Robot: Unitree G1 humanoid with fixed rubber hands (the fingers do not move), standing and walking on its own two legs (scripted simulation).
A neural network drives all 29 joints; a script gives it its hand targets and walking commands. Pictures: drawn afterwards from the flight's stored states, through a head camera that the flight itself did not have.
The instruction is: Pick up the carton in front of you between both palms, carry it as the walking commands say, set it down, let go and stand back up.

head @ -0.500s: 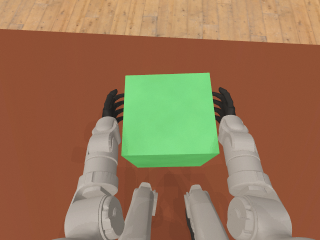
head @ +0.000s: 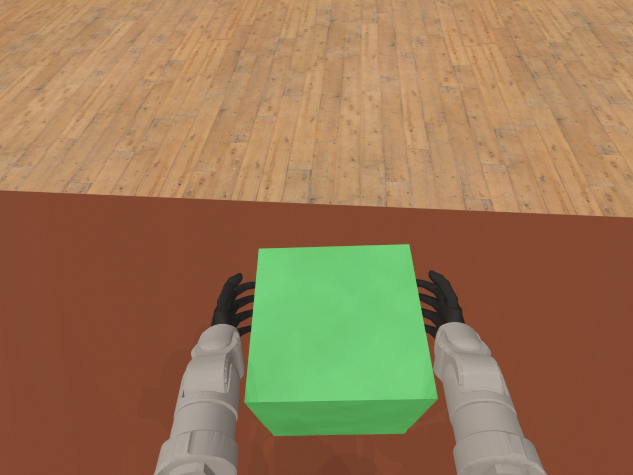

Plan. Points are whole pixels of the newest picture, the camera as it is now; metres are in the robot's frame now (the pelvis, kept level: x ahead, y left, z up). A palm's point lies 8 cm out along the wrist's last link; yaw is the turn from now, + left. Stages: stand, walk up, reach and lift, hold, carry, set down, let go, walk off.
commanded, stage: reach and lift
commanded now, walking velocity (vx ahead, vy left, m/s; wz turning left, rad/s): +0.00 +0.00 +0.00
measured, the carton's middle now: (336, 348) +0.32 +0.00 -0.09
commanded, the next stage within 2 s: hold in 1.24 s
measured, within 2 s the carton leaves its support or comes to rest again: neither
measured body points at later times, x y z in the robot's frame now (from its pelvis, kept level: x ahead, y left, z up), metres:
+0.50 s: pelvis +0.00 +0.00 +0.03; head -0.03 +0.00 +0.48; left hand +0.30 +0.15 +0.05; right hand +0.30 -0.15 +0.05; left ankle +0.03 +0.13 -0.71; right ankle +0.01 -0.13 -0.71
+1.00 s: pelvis +0.01 +0.00 +0.04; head -0.02 +0.00 +0.49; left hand +0.31 +0.15 +0.06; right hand +0.31 -0.15 +0.06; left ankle +0.02 +0.13 -0.71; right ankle +0.01 -0.13 -0.70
